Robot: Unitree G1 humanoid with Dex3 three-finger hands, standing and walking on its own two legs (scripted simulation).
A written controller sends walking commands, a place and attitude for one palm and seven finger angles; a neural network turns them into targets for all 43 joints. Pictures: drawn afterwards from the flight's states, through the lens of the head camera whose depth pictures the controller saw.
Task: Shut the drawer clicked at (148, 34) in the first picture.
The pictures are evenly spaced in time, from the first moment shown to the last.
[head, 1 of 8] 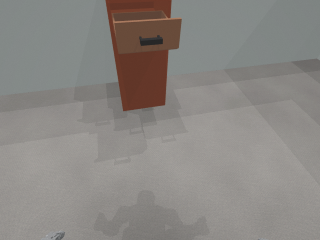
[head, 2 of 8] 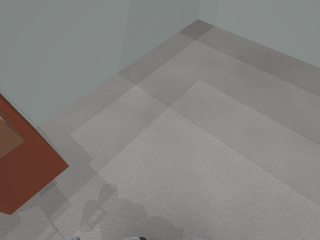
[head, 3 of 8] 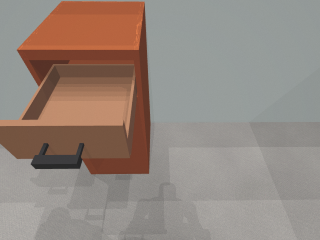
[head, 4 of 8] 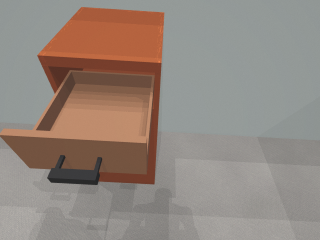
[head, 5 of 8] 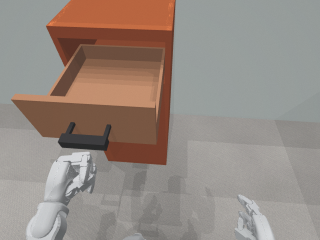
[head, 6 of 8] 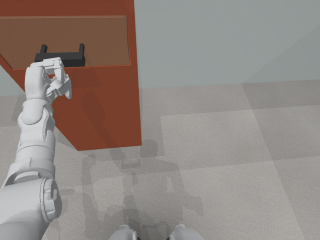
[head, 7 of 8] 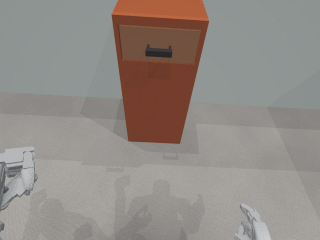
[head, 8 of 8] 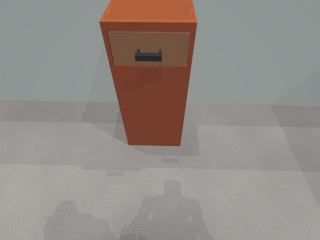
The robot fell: no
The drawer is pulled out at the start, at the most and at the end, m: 0.28 0.28 0.00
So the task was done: yes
